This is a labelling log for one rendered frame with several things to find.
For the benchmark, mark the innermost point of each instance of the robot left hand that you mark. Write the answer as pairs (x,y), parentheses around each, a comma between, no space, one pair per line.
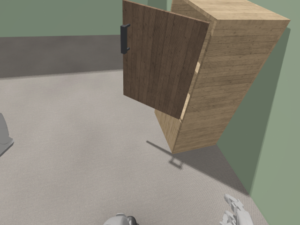
(5,141)

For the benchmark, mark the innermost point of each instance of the handle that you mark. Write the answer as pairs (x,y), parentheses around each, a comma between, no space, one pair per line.
(123,38)

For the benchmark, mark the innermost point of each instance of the robot right hand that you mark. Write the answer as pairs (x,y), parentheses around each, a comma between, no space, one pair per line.
(242,217)

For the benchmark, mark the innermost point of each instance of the robot left shin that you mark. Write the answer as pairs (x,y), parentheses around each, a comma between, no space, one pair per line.
(121,214)

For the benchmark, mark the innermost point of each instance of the cupboard door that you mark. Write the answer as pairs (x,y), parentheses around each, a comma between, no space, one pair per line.
(164,51)

